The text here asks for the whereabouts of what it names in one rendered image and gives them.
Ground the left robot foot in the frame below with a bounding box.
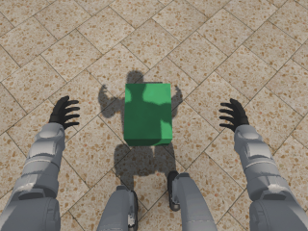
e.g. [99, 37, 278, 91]
[128, 191, 139, 231]

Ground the robot left hand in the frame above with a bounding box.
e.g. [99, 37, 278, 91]
[48, 95, 80, 130]

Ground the robot left forearm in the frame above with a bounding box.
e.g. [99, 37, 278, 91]
[0, 122, 65, 224]

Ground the robot right hand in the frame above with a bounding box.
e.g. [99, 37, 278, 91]
[218, 98, 249, 133]

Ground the robot left upper arm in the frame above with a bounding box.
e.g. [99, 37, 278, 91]
[0, 196, 61, 231]

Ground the robot right forearm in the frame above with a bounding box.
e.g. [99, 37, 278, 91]
[234, 124, 308, 221]

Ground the robot right thigh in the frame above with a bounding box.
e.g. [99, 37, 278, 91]
[172, 177, 218, 231]

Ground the carton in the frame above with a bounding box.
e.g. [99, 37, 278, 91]
[123, 83, 173, 146]

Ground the robot right upper arm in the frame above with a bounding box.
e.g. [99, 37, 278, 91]
[249, 199, 308, 231]

